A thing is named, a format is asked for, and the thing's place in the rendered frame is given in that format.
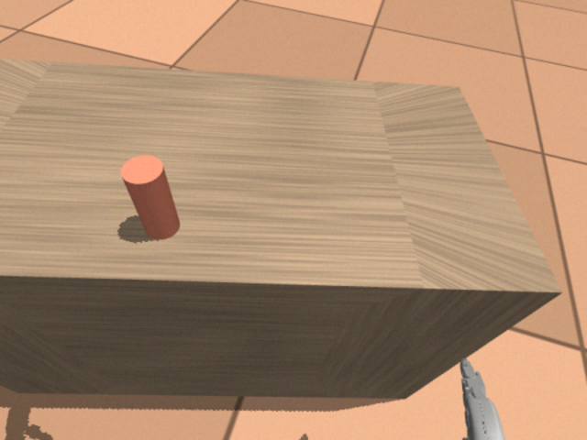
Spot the right robot hand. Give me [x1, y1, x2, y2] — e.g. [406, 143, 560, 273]
[460, 358, 505, 440]

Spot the can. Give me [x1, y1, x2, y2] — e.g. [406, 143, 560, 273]
[121, 155, 180, 240]

